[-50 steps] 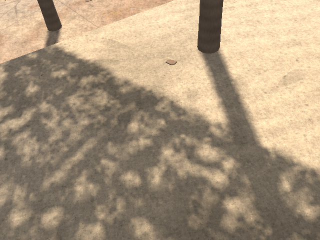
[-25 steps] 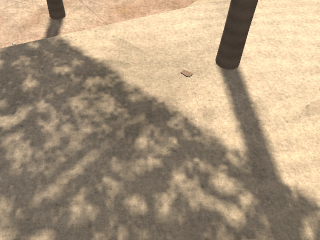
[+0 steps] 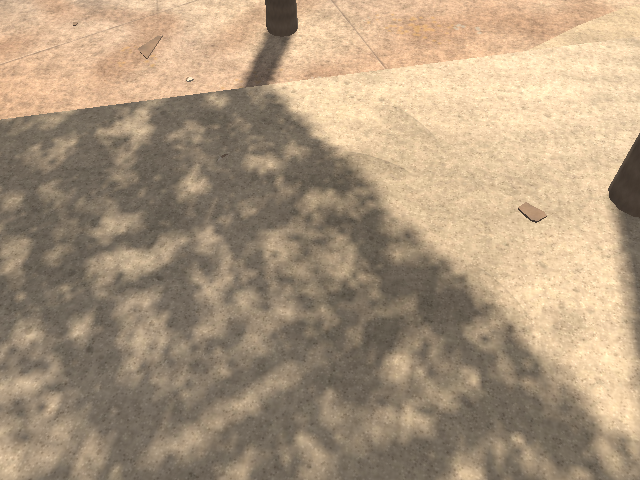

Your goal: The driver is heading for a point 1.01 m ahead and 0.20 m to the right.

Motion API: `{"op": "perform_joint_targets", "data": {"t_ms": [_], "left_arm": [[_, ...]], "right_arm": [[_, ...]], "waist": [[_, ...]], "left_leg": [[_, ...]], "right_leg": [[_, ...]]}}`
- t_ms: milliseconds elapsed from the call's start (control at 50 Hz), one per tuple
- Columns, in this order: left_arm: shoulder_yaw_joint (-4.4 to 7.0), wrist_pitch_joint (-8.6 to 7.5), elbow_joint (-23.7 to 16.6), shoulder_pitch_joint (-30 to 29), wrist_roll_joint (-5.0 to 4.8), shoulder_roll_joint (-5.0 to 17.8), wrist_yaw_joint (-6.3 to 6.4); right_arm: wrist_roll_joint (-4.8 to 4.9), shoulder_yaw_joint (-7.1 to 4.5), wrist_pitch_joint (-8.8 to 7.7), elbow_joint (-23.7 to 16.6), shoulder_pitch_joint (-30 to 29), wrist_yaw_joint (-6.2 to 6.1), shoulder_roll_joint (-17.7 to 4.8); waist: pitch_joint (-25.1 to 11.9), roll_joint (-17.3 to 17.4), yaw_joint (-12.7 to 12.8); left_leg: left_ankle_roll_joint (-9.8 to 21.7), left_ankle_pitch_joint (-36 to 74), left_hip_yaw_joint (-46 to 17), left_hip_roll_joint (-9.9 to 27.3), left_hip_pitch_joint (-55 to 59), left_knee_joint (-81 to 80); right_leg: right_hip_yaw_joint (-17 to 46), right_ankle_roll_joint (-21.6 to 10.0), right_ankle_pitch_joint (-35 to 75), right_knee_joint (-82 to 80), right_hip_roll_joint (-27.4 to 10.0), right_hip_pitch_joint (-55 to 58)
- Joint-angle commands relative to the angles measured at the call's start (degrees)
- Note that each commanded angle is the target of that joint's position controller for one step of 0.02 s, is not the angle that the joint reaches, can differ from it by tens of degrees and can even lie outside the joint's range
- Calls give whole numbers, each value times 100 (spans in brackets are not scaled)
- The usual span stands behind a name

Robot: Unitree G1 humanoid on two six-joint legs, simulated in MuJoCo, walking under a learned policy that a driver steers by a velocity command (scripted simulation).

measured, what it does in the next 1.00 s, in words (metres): walks ahead, turning right: left foot, then right foot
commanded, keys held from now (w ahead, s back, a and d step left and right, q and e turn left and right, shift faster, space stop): w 0.06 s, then w+e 0.94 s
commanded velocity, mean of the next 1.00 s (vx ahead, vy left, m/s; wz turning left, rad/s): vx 0.50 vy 0.00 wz -0.36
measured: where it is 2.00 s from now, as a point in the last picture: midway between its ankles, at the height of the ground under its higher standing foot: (421, 283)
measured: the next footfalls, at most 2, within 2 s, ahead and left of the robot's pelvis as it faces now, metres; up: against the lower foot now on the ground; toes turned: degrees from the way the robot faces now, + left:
left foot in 0.24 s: +0.27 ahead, +0.17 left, +0.00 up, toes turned -2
right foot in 0.76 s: +0.51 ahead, -0.13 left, +0.00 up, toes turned -21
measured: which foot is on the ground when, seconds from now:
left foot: up 0.00-0.22, down 0.24-0.78, up 0.80-1.00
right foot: down 0.00-0.24, up 0.26-0.74, down 0.76-1.00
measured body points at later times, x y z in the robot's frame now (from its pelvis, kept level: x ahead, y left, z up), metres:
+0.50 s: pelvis +0.24 +0.07 +0.00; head +0.27 +0.08 +0.45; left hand +0.42 +0.32 -0.11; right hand +0.26 -0.22 -0.11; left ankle +0.23 +0.17 -0.74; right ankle +0.30 -0.11 -0.66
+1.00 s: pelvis +0.49 -0.05 +0.00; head +0.51 -0.08 +0.45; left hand +0.69 +0.16 -0.10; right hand +0.53 -0.37 -0.09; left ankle +0.63 +0.09 -0.66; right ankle +0.47 -0.11 -0.74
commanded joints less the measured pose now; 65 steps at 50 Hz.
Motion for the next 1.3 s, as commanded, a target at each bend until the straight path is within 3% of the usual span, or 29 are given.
{"op": "perform_joint_targets", "data": {"t_ms": [20,140,180,220,240,260,280,300,340,380,460,560,640,720,760,780,800,820,840,860,880,960,1060,1120,1200,1240,1260,1280,1300], "left_arm": [[174,-117,-222,-299,-52,784,-36],[238,13,118,240,-249,1176,-40],[241,70,197,343,-268,1265,-33],[137,91,265,452,-210,1042,-29],[-15,67,155,399,-108,651,-47],[-151,-3,23,951,-143,213,0],[-7,-7,88,869,-261,785,33],[80,11,28,629,-309,1025,33],[99,94,29,373,-207,900,64],[103,218,57,425,-210,704,50],[79,333,-112,71,-191,476,21],[-15,325,-421,-727,-154,329,-145],[-54,322,-763,-1386,-164,346,-272],[71,361,-918,-1184,-158,616,-340],[375,399,-538,359,-177,1121,-245],[543,465,-372,1093,-201,1657,-108],[544,392,-585,710,-200,2066,-104],[410,314,-630,807,-165,1572,-141],[333,239,-580,647,-133,1303,-135],[275,195,-591,305,-148,1139,-137],[218,179,-650,-28,-131,937,-116],[212,141,-679,-147,-85,989,-6],[203,195,-443,237,-129,1035,124],[175,186,-238,580,-130,1054,118],[187,220,-20,833,-95,1136,111],[206,252,15,715,-90,1198,129],[192,274,2,597,-77,1183,139],[129,285,-75,537,-20,1071,165],[14,212,-227,1025,38,744,161]], "right_arm": [[-106,80,-82,-413,61,59,4],[-30,99,-237,-789,-1036,183,-290],[-23,35,-276,-817,-994,189,-427],[-28,-130,-271,-605,-179,115,-698],[-133,-267,-267,-527,716,37,-1130],[-222,-362,-189,-496,1073,23,-1606],[-181,-267,-210,-447,1129,76,-1190],[-125,-167,-243,-459,812,108,-898],[-150,-50,-305,-488,130,155,-509],[-185,-33,-393,-426,-114,155,-355],[-188,-115,-483,-203,-40,79,-461],[-144,-185,-415,17,128,4,-700],[-47,-253,-301,232,456,-11,-874],[26,-332,-138,261,413,-62,-1158],[61,-314,-72,197,291,-113,-1181],[-125,-170,-130,62,463,-113,-796],[-167,30,-322,-295,722,-50,-210],[35,-71,-535,-372,80,41,-779],[188,-76,-627,-521,-279,76,-830],[95,-60,-657,-462,-282,38,-757],[-68,-106,-631,-400,-263,-1,-810],[-196,-88,-405,-416,-172,18,-607],[-161,64,-412,-635,-1145,81,-282],[-57,85,-478,-706,-1546,194,-321],[-25,48,-507,-845,-1741,294,-498],[-12,-1,-502,-786,-1352,310,-605],[-26,-86,-501,-615,-748,294,-731],[-62,-175,-494,-431,83,278,-950],[-135,-288,-486,-396,726,282,-1452]], "waist": [[-9,-671,-149],[35,-547,156],[-5,-524,18],[-343,-483,-417],[-999,84,-842],[-1681,1569,-693],[-1493,1141,-811],[-910,881,-713],[-387,596,-411],[-226,585,-190],[-45,213,-136],[252,100,-362],[478,18,-545],[55,316,-203],[-796,217,656],[-1284,-743,791],[-1987,-1770,171],[-2077,-909,623],[-1288,-734,547],[-750,-216,236],[-556,-222,36],[-325,-351,-224],[-125,-597,175],[-25,-678,414],[143,-730,451],[0,-798,206],[-399,-720,-135],[-1082,-528,-519],[-1926,529,-469]], "left_leg": [[-23,628,-33,408,-142,-980],[-15,1745,128,136,615,-2691],[56,1669,215,21,1078,-3091],[224,1414,274,-47,2425,-3373],[571,1248,-683,906,3685,-3514],[1278,134,-2883,2242,4872,-4149],[1396,-685,-3507,2161,4537,-4491],[1229,-622,-2764,2008,4102,-4540],[1027,484,-1652,1559,3205,-4786],[942,1418,-902,1347,2694,-5066],[1010,2566,-47,1345,2724,-5288],[922,2573,794,1284,2799,-5459],[838,2809,1146,1452,3343,-5293],[624,5642,1503,1472,3732,-4107],[345,6007,1732,1165,2967,-1996],[63,2963,1693,802,1329,-123],[-261,-1271,757,-497,-862,1743],[-152,-1080,-250,-227,-1434,1975],[-23,-609,-173,10,-1680,1699],[6,-181,-160,277,-1407,1127],[-36,63,-157,442,-1010,629],[-329,603,-3,445,-406,-197],[-464,2495,153,148,-63,-2303],[-339,3018,174,89,89,-2892],[92,2125,178,91,-442,-3221],[347,1595,349,-90,19,-3332],[521,1720,535,-304,860,-3498],[796,2100,185,-35,2192,-3353],[1598,1936,-1924,1133,4279,-3359]], "right_leg": [[1246,-1186,795,-1270,-1560,-56],[1070,-936,519,-1005,-1500,-2],[1231,-780,257,-680,-1555,60],[1078,-491,522,232,-1224,-248],[672,-175,-88,1911,-758,-950],[157,160,-2206,3820,-153,-2554],[757,179,-2343,4725,-288,-3047],[839,124,-1869,4954,-502,-3314],[737,155,-1079,4667,-813,-3030],[728,188,-647,4458,-936,-2572],[805,293,56,3911,-931,-2831],[430,249,1091,2432,-891,-2660],[110,34,863,1796,-834,-2734],[-481,-369,-161,1608,-294,-1796],[-531,-752,80,1117,157,462],[1049,-1132,373,1039,-819,2213],[4573,-2334,-842,43,-2155,3615],[4694,-2165,-1121,-488,-2216,3559],[3836,-1924,-821,-488,-2020,2926],[3129,-1683,-179,-476,-1723,2021],[2648,-1543,396,-513,-1504,1371],[1985,-1563,1557,-838,-1176,246],[1338,-1113,1110,-790,-728,-100],[1471,-1061,624,-765,-984,190],[1686,-975,1254,-400,-1529,1330],[1480,-823,2600,44,-1521,1601],[1195,-710,3667,746,-1301,1580],[900,-535,3747,1879,-1041,1102],[523,-126,1799,3879,-319,-733]]}}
